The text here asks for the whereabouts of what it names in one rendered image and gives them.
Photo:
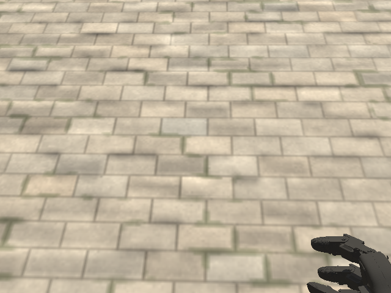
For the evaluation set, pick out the robot right hand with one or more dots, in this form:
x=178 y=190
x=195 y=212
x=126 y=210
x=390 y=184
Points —
x=373 y=275

